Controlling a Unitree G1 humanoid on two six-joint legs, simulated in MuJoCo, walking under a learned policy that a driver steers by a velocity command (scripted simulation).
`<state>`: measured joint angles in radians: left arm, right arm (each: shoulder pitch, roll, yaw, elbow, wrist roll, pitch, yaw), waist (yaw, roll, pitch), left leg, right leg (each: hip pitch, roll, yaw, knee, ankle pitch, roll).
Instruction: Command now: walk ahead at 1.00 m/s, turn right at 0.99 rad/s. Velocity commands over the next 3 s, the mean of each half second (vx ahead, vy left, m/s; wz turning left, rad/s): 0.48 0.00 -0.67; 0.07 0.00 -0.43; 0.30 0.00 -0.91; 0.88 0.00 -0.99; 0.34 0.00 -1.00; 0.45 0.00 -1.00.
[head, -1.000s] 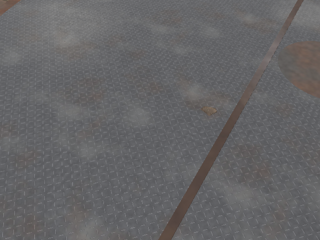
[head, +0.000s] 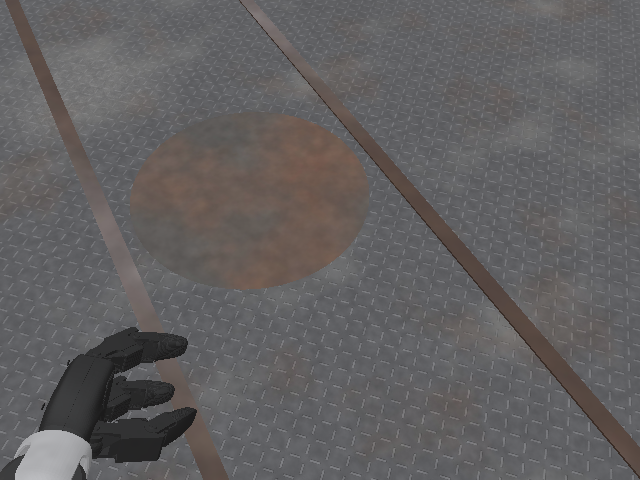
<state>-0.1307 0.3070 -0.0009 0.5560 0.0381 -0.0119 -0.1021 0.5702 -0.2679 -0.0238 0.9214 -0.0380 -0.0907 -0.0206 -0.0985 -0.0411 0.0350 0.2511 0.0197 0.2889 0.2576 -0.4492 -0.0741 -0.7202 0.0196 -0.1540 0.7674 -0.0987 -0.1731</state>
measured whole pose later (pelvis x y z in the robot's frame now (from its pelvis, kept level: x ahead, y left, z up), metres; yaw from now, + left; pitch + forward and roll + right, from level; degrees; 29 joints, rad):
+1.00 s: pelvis +0.42 +0.02 +0.03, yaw -35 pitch +2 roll +2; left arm 0.23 0.29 0.09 0.66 -0.02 0.05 0.05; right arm 0.07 -0.29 -0.08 0.65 0.00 0.00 -0.02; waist 0.03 0.01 0.04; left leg -0.44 -0.09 -0.06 0.81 -0.40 -0.05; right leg -0.35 0.05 0.20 0.52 -0.20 0.00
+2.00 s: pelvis +0.43 -0.40 +0.02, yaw -88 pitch +3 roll +1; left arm 0.52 0.29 0.05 0.80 0.00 -0.06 -0.01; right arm 0.01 -0.29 -0.01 0.61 -0.05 -0.02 0.04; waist 0.10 0.02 0.03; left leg -0.78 0.09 -0.02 0.75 -0.04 -0.06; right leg 0.09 0.16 0.22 0.26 -0.36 -0.17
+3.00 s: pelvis +0.36 -0.87 +0.03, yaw -147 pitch +2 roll +1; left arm 0.20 0.35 0.08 0.56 -0.02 0.01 -0.02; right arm 0.25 -0.32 -0.06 0.72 -0.01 -0.04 -0.02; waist -0.02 -0.02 -0.01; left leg -0.24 0.01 0.03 0.50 -0.30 0.00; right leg -0.57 0.08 0.10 1.09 -0.38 -0.03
